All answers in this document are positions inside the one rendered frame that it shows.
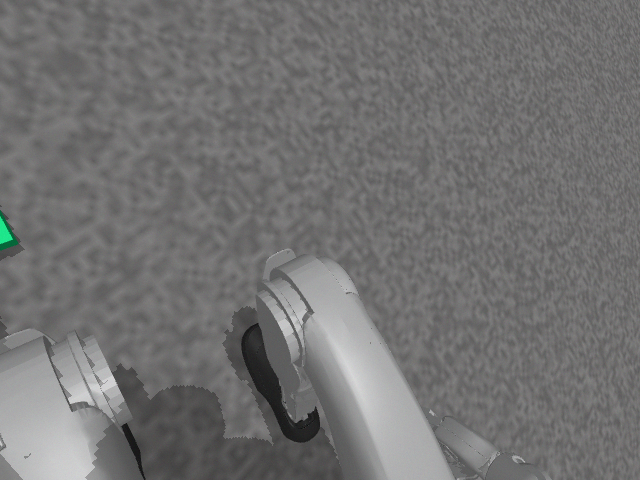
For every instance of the small box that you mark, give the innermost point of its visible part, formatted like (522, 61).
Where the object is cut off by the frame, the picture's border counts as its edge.
(7, 238)

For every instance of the right robot hand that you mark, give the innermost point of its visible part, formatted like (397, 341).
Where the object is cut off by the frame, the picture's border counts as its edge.
(469, 448)

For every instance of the right robot foot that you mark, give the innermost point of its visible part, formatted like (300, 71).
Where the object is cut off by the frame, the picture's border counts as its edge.
(267, 384)

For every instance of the left robot foot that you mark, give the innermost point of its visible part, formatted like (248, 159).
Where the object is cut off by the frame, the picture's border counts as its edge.
(134, 446)

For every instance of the right robot arm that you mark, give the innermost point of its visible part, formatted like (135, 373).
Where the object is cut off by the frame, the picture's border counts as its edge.
(510, 466)

